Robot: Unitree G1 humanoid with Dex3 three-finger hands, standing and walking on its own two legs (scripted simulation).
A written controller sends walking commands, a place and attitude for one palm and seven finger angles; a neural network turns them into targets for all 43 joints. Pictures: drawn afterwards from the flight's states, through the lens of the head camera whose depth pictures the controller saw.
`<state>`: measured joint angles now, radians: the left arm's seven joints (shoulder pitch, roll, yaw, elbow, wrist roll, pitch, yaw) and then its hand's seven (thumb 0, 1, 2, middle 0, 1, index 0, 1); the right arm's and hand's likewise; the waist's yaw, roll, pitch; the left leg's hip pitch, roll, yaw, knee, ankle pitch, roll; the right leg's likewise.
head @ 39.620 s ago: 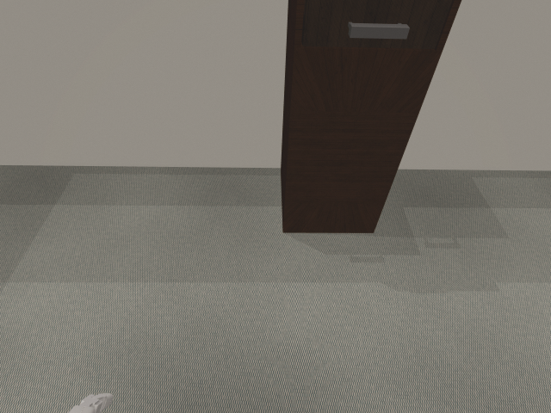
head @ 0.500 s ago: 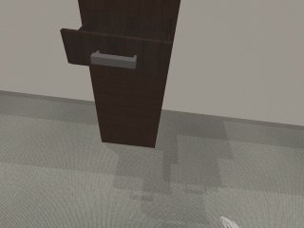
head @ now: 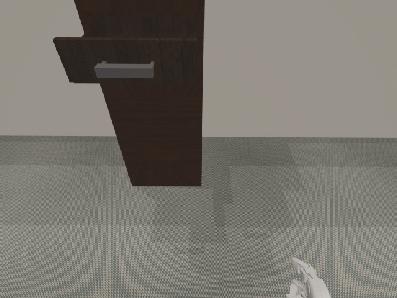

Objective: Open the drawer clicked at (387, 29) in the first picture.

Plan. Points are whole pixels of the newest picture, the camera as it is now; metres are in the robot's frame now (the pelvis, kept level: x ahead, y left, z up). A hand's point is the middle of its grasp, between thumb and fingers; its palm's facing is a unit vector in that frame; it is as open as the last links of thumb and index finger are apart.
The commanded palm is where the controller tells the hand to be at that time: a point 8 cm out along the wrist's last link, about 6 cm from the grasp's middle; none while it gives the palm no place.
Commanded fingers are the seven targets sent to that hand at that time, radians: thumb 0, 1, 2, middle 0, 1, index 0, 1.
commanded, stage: let the arm hang, fingers relaxed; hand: left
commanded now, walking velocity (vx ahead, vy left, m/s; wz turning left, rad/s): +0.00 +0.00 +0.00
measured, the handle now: (126, 67) +0.66 +0.22 +0.17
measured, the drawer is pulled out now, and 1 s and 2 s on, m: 0.26 0.26 0.26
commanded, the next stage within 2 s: look to check the result in 1.08 s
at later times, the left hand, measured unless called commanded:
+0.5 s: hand out of the picture -0.04 +0.23 -0.14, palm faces +0.05 -0.95 -0.32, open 7.1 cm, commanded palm none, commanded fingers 0.00 0.90 0.90 -0.20 -0.30 -0.20 -0.30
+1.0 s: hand out of the picture +0.05 +0.18 -0.15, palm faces +0.04 -0.98 -0.20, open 7.3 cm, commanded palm none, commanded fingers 0.00 0.90 0.90 -0.20 -0.30 -0.20 -0.30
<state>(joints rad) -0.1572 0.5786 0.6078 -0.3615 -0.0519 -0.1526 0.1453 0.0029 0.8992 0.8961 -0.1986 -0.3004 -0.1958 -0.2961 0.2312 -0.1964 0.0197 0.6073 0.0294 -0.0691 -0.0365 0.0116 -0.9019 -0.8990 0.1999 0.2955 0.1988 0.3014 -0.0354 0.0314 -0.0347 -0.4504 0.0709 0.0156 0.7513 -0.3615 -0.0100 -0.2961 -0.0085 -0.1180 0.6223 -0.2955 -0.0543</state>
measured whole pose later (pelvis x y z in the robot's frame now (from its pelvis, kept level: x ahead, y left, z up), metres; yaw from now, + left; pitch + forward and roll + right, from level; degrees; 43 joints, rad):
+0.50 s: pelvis +0.03 +0.01 +0.02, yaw +2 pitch -1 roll -1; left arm 0.40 0.24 0.04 1.12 0.00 0.03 0.02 -0.03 0.95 0.89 -0.20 -0.30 -0.20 -0.30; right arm 0.37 -0.22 -0.02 1.03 -0.02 0.04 -0.02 0.01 -0.91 -0.90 0.20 0.30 0.20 0.30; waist -0.01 0.05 0.06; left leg -0.28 0.07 0.05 0.50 -0.20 -0.02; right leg -0.17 -0.03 -0.13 0.49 -0.29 -0.01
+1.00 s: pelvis +0.04 +0.01 +0.02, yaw +1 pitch -2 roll +0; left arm 0.25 0.14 0.01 1.18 0.00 0.00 0.04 0.02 0.93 0.89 -0.20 -0.30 -0.20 -0.30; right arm 0.31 -0.14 -0.01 1.13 -0.02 0.02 -0.02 0.00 -0.91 -0.90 0.20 0.29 0.20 0.30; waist -0.03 0.02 0.04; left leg -0.20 0.06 0.07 0.43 -0.18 -0.02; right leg -0.11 -0.04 -0.12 0.43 -0.28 -0.01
